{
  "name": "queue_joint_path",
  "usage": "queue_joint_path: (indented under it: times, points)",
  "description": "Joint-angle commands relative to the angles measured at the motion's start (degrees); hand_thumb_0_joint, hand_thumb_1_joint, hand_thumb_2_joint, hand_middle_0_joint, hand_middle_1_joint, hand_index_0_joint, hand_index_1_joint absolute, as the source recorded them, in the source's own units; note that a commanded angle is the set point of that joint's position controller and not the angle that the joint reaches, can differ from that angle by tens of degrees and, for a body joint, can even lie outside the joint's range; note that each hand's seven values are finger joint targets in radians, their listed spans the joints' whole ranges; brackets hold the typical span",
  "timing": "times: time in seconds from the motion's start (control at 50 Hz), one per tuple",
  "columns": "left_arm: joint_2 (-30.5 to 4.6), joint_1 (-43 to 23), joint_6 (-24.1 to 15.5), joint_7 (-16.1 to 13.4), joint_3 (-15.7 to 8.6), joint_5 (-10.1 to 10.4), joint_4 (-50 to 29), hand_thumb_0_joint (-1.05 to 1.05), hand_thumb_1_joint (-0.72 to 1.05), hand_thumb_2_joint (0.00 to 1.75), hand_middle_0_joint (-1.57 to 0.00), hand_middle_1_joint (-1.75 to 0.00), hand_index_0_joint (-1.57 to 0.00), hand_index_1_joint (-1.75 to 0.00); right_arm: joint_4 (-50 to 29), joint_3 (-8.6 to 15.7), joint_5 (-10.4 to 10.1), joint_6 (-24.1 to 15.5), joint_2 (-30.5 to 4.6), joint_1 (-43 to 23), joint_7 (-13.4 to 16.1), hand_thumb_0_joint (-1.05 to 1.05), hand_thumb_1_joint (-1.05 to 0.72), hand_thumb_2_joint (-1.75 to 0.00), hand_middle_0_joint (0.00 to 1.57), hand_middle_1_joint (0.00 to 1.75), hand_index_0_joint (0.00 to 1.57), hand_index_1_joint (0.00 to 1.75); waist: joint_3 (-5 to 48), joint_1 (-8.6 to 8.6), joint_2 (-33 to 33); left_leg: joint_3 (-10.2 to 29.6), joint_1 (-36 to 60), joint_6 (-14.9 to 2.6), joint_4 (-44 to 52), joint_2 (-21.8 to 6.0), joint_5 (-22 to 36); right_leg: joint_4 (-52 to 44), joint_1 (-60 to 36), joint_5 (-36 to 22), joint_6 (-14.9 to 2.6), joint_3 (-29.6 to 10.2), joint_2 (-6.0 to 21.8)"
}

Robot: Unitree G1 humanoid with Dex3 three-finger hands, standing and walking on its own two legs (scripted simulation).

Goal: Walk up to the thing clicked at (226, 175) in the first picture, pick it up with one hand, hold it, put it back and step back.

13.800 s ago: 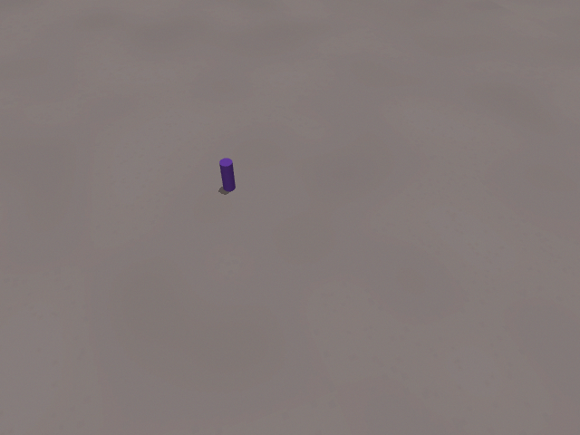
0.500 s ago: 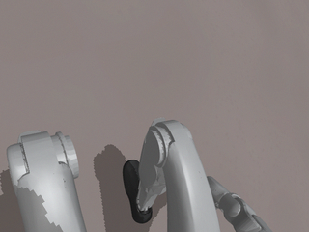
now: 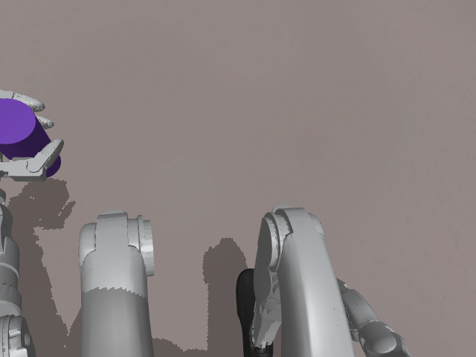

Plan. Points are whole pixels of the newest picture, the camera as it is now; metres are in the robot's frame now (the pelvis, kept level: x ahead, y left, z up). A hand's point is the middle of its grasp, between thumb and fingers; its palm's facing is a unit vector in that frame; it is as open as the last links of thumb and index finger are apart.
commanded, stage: settle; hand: left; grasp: from the side
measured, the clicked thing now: (26, 144) +0.41 +0.30 -0.08
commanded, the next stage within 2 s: lift in 0.94 s
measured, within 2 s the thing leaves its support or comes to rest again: neither
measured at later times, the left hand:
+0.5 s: hand (29, 118) +0.42 +0.27 +0.00, palm faces +0.24 -0.97 -0.04, open 8.1 cm
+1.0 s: hand (24, 106) +0.42 +0.27 +0.03, palm faces +0.24 -0.97 -0.04, open 8.2 cm
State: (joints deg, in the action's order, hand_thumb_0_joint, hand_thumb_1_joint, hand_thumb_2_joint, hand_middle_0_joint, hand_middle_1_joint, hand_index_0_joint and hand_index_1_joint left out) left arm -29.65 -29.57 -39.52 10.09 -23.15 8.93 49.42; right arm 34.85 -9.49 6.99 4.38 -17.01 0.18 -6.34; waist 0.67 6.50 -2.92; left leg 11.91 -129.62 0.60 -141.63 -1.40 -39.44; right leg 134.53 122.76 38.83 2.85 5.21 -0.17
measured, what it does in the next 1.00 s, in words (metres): stands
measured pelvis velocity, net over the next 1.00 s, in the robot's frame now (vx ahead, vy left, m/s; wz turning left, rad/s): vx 0.01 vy -0.01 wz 0.08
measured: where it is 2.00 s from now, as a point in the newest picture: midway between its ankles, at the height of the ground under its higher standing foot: (195, 344)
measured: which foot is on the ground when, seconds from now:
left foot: down 0.00-1.00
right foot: down 0.00-1.00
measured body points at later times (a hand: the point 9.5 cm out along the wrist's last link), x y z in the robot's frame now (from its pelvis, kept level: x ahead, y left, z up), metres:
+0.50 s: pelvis +0.01 -0.01 +0.03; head +0.21 +0.06 +0.43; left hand +0.40 +0.32 +0.01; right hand +0.18 -0.27 -0.09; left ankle +0.08 +0.13 -0.29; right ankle +0.11 -0.14 -0.29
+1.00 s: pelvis +0.01 -0.01 +0.05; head +0.20 +0.05 +0.45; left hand +0.40 +0.32 +0.03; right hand +0.17 -0.27 -0.07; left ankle +0.08 +0.13 -0.29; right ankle +0.11 -0.14 -0.29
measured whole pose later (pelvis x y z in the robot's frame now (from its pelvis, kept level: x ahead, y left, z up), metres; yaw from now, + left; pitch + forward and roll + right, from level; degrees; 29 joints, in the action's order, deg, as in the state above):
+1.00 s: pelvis +0.01 -0.01 +0.05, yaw +5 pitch +31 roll -5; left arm -23.3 -34.2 -33.6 13.7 -25.8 7.8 50.7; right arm 37.3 -1.9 4.0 1.9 -16.3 4.9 -3.0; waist 6.5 5.3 -0.3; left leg 6.9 -123.1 1.7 -130.6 -2.0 -39.2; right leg 127.8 119.8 39.6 1.7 1.7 1.0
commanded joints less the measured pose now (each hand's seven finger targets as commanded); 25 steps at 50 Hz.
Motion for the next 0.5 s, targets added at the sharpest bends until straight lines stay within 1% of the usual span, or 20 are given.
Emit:
queue_joint_path:
  times: [0.0, 0.04, 0.06, 0.08, 0.1, 0.12, 0.14, 0.18, 0.2, 0.22, 0.24, 0.26, 0.28, 0.3, 0.34, 0.36, 0.38, 0.42, 0.46, 0.48]
  points:
    - [-9.8, -16.0, -2.9, 1.0, -2.2, 1.5, -13.0, 0.00, 0.33, 1.26, -1.29, -1.37, -1.28, -1.39, -2.8, 6.9, -0.9, -1.1, -14.5, 5.4, 1.7, 0.00, -0.88, -0.90, 0.20, 0.30, 0.20, 0.30, 36.7, 1.54, 15.0, -5.5, 25.2, -1.29, 18.9, 0.1, 3.4, -12.8, -15.0, -7.7, -4.96, 4.7, -2.4]
    - [-9.6, -14.0, -2.0, 1.6, -2.6, 1.5, -11.8, 0.00, 0.31, 1.25, -1.29, -1.37, -1.28, -1.39, -2.4, 7.3, -1.4, -1.2, -14.2, 5.6, 2.0, 0.00, -0.89, -0.90, 0.20, 0.30, 0.20, 0.30, 37.1, 0.66, 14.8, -6.2, 25.7, -1.30, 19.4, 0.2, 4.7, -13.2, -15.8, -8.5, -4.87, 4.1, -2.0]
    - [-10.4, -15.8, -1.8, 1.7, -2.9, 1.2, -13.9, 0.00, 0.30, 1.25, -1.28, -1.37, -1.28, -1.39, -2.3, 7.6, -1.4, -1.3, -14.1, 6.4, 2.0, 0.00, -0.89, -0.90, 0.20, 0.30, 0.20, 0.30, 38.2, 0.78, 15.4, -6.3, 26.0, -1.25, 19.6, 0.2, 5.1, -13.2, -16.5, -8.8, -4.92, 4.0, -2.0]
    - [-9.7, -13.1, -1.2, 1.8, -3.3, 1.2, -11.2, 0.00, 0.29, 1.26, -1.29, -1.37, -1.28, -1.39, -2.7, 7.8, -1.6, -1.3, -13.9, 6.2, 2.1, 0.00, -0.89, -0.90, 0.20, 0.30, 0.20, 0.30, 38.5, 0.20, 14.2, -6.5, 26.3, -1.28, 19.7, 0.1, 5.7, -13.5, -16.9, -9.0, -4.86, 3.8, -2.0]
    - [-9.1, -13.0, -0.9, 2.0, -3.2, 1.4, -11.5, 0.00, 0.30, 1.26, -1.30, -1.38, -1.29, -1.40, -2.9, 7.9, -1.7, -1.4, -13.4, 6.1, 2.3, 0.00, -0.89, -0.90, 0.20, 0.30, 0.20, 0.30, 38.6, 0.08, 13.0, -6.8, 25.6, -1.52, 19.5, 0.1, 5.7, -14.1, -17.6, -8.9, -4.72, 3.6, -2.0]
    - [-10.0, -15.9, -1.1, 2.1, -4.0, 1.8, -14.7, 0.00, 0.30, 1.27, -1.30, -1.39, -1.29, -1.41, -2.6, 8.2, -1.8, -1.4, -13.5, 6.8, 2.4, 0.00, -0.89, -0.90, 0.20, 0.30, 0.20, 0.30, 40.1, -0.01, 13.0, -7.1, 25.6, -1.58, 19.3, 0.1, 6.1, -14.4, -18.9, -9.4, -4.68, 3.2, -1.9]
    - [-10.0, -16.7, -1.0, 2.3, -4.0, 1.9, -15.6, 0.00, 0.27, 1.28, -1.31, -1.40, -1.30, -1.42, -2.7, 8.3, -2.0, -1.4, -13.1, 7.1, 2.5, 0.00, -0.89, -0.90, 0.20, 0.30, 0.20, 0.30, 41.1, 0.01, 12.9, -7.3, 25.4, -1.61, 19.5, 0.3, 6.5, -14.7, -20.1, -9.8, -4.63, 2.9, -1.8]
    - [-8.2, -15.0, 0.1, 2.8, -3.6, 1.9, -13.2, 0.00, 0.27, 1.26, -1.29, -1.38, -1.29, -1.40, -1.9, 9.0, -2.1, -1.6, -13.1, 7.6, 2.6, 0.00, -0.89, -0.90, 0.20, 0.30, 0.20, 0.30, 40.2, 0.00, 12.4, -7.7, 25.8, -1.64, 19.6, 0.2, 7.4, -14.8, -19.5, -10.5, -4.60, 2.6, -1.6]
    - [-9.1, -13.6, 0.5, 2.6, -4.4, 1.5, -11.9, 0.00, 0.28, 1.27, -1.30, -1.39, -1.29, -1.41, -2.3, 9.0, -2.2, -1.8, -12.8, 7.5, 2.7, 0.00, -0.89, -0.90, 0.20, 0.30, 0.20, 0.30, 39.8, -0.68, 11.7, -7.9, 25.2, -1.70, 19.9, 0.2, 7.3, -15.3, -20.0, -10.1, -4.57, 2.3, -1.7]
    - [-8.3, -12.1, 0.9, 2.6, -4.7, 1.5, -10.3, 0.00, 0.27, 1.27, -1.30, -1.39, -1.29, -1.41, -2.7, 9.2, -2.5, -1.8, -12.7, 7.1, 2.9, 0.00, -0.89, -0.90, 0.20, 0.30, 0.20, 0.30, 38.9, -0.78, 10.3, -8.0, 24.5, -1.88, 20.0, 0.2, 6.9, -15.8, -19.4, -9.6, -4.53, 2.3, -1.7]
    - [-6.9, -13.8, 0.8, 2.8, -3.0, 1.5, -12.1, 0.00, 0.24, 1.28, -1.30, -1.40, -1.29, -1.42, -2.8, 9.2, -2.4, -1.8, -12.3, 7.3, 2.9, 0.00, -0.89, -0.90, 0.20, 0.30, 0.20, 0.30, 39.3, -0.26, 10.6, -8.2, 24.4, -1.90, 20.0, 0.1, 6.8, -16.3, -20.5, -9.8, -4.50, 2.0, -1.6]
    - [-9.2, -18.0, 0.2, 2.7, -4.7, 1.8, -17.7, 0.00, 0.24, 1.28, -1.31, -1.40, -1.30, -1.42, -2.3, 9.7, -2.4, -1.8, -12.6, 8.0, 3.0, 0.00, -0.89, -0.90, 0.20, 0.30, 0.20, 0.30, 41.6, -0.84, 11.5, -8.3, 25.9, -1.85, 20.3, 0.2, 7.1, -16.5, -21.1, -10.0, -4.56, 1.9, -1.5]
    - [-8.8, -14.6, 1.0, 2.8, -4.6, 1.3, -13.8, 0.00, 0.23, 1.27, -1.31, -1.40, -1.31, -1.42, -2.7, 9.7, -2.5, -1.8, -12.3, 7.8, 3.1, 0.00, -0.90, -0.90, 0.20, 0.30, 0.20, 0.30, 42.2, -1.31, 12.0, -8.4, 26.5, -1.79, 21.0, 0.2, 7.4, -16.6, -21.8, -10.0, -4.54, 1.7, -1.4]
    - [-9.1, -15.3, 1.2, 2.9, -4.9, 1.1, -14.9, 0.00, 0.24, 1.27, -1.31, -1.40, -1.31, -1.42, -2.4, 10.4, -2.5, -1.9, -12.5, 8.3, 3.1, 0.00, -0.89, -0.90, 0.20, 0.30, 0.20, 0.30, 42.0, -1.28, 11.0, -8.7, 26.2, -1.90, 20.8, 0.2, 7.1, -17.0, -21.8, -9.7, -4.46, 1.5, -1.5]
    - [-6.7, -13.3, 1.8, 3.2, -3.7, 1.3, -12.2, 0.00, 0.23, 1.27, -1.31, -1.40, -1.31, -1.42, -2.9, 10.2, -2.9, -2.2, -12.1, 7.7, 3.2, 0.00, -0.90, -0.90, 0.20, 0.30, 0.20, 0.30, 40.5, -0.99, 10.3, -8.5, 25.9, -1.90, 21.9, 0.1, 6.3, -17.3, -20.8, -8.6, -4.57, 1.7, -1.4]
    - [-7.8, -15.8, 1.5, 3.3, -5.0, 1.7, -14.9, 0.00, 0.25, 1.28, -1.31, -1.40, -1.31, -1.42, -2.5, 10.5, -2.8, -2.3, -12.2, 8.1, 3.4, 0.00, -0.90, -0.90, 0.20, 0.30, 0.20, 0.30, 41.3, -1.09, 10.1, -8.6, 26.1, -2.02, 21.7, 0.1, 6.2, -17.7, -21.3, -8.8, -4.52, 1.5, -1.4]
    - [-8.9, -16.3, 1.5, 3.0, -5.6, 1.5, -15.1, 0.00, 0.21, 1.28, -1.32, -1.41, -1.31, -1.43, -2.2, 10.5, -2.9, -2.3, -12.2, 8.4, 3.5, 0.00, -0.90, -0.90, 0.20, 0.30, 0.20, 0.30, 41.9, -1.41, 10.9, -8.7, 26.8, -1.92, 21.9, 0.1, 6.8, -17.7, -21.6, -9.2, -4.60, 1.3, -1.3]
    - [-7.6, -16.5, 1.7, 3.2, -4.7, 1.3, -15.5, 0.00, 0.23, 1.27, -1.32, -1.40, -1.31, -1.42, -1.8, 10.8, -2.9, -2.4, -12.1, 8.8, 3.6, 0.00, -0.90, -0.90, 0.20, 0.30, 0.20, 0.30, 41.7, -1.07, 11.6, -8.5, 28.2, -1.72, 22.6, 0.1, 7.8, -17.4, -20.7, -9.8, -4.79, 1.4, -1.1]
    - [-5.4, -14.5, 2.2, 3.5, -3.5, 1.3, -11.8, 0.00, 0.22, 1.29, -1.33, -1.41, -1.32, -1.43, -2.2, 10.9, -3.2, -2.7, -12.0, 8.4, 3.7, 0.00, -0.90, -0.90, 0.20, 0.30, 0.20, 0.30, 39.9, -0.85, 10.9, -8.4, 28.5, -1.70, 23.4, 0.0, 7.5, -17.9, -19.6, -9.3, -4.88, 1.5, -1.1]
    - [-7.4, -16.9, 1.9, 3.2, -5.1, 1.2, -14.7, 0.00, 0.22, 1.29, -1.33, -1.42, -1.33, -1.44, -2.0, 11.1, -3.0, -2.8, -12.0, 9.1, 3.8, 0.00, -0.90, -0.90, 0.20, 0.30, 0.20, 0.30, 40.7, -1.02, 11.2, -8.5, 28.3, -1.70, 23.3, 0.0, 7.2, -18.0, -19.8, -9.1, -4.86, 1.4, -1.2]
